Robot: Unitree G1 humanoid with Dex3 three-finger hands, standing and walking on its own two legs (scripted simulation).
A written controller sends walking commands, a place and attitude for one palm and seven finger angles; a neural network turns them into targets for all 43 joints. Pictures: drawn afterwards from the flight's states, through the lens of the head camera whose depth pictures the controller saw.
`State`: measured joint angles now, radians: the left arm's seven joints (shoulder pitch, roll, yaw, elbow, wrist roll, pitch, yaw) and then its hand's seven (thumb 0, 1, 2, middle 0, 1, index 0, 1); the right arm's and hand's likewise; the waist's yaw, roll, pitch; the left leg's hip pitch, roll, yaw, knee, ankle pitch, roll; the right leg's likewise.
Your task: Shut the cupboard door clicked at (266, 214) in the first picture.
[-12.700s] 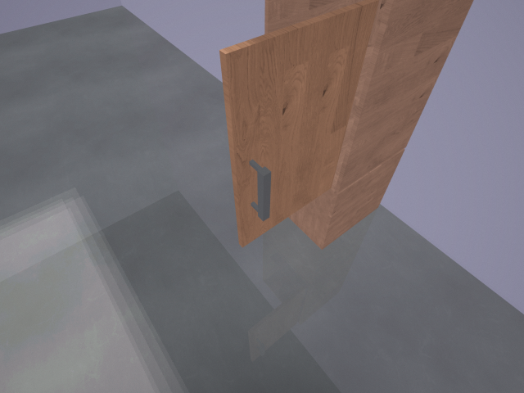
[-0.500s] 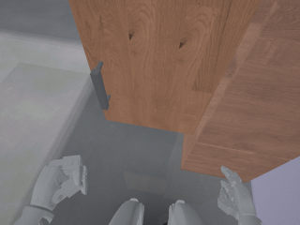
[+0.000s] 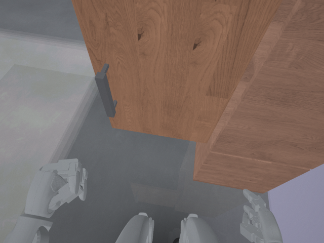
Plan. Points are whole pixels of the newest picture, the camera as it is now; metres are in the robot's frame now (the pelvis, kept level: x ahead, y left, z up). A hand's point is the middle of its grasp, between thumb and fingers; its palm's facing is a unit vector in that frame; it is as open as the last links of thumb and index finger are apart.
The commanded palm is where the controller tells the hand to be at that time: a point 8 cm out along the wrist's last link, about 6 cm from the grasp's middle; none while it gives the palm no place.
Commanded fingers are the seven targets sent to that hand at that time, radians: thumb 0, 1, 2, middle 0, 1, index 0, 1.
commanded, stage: raise the hand and make a fist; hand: left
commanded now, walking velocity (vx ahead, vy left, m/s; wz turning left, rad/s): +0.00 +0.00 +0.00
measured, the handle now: (108, 92) +0.50 +0.20 +0.03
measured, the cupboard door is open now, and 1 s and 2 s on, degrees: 91 91 89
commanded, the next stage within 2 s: bring the fist close to the handle in 0.06 s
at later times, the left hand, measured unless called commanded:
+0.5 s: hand (99, 168) +0.27 +0.17 +0.03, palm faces -0.16 -0.99 -0.03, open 3.1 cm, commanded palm +0.27 +0.23 +0.04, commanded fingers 0.00 0.90 0.90 -1.30 -1.50 -1.30 -1.50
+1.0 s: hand (105, 132) +0.36 +0.17 +0.04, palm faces -0.08 -0.99 -0.06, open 3.1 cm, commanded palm +0.35 +0.22 +0.03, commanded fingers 0.00 0.90 0.90 -1.30 -1.50 -1.30 -1.50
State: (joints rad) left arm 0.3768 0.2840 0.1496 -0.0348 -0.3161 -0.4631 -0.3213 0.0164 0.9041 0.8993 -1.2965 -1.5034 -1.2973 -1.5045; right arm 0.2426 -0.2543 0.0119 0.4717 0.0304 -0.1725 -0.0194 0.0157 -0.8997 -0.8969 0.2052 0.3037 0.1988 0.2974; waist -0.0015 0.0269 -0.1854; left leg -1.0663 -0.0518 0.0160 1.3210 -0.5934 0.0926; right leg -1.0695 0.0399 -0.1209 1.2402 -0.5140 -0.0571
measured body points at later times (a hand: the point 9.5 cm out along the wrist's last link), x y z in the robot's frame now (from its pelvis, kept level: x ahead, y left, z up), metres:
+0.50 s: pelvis +0.00 -0.01 -0.01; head +0.10 +0.00 +0.43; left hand +0.28 +0.22 +0.04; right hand +0.19 -0.25 -0.09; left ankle +0.02 +0.06 -0.62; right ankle +0.05 -0.10 -0.62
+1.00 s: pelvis +0.00 -0.01 -0.01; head +0.11 +0.00 +0.43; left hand +0.36 +0.22 +0.04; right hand +0.15 -0.27 -0.11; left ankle +0.02 +0.06 -0.62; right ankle +0.05 -0.10 -0.62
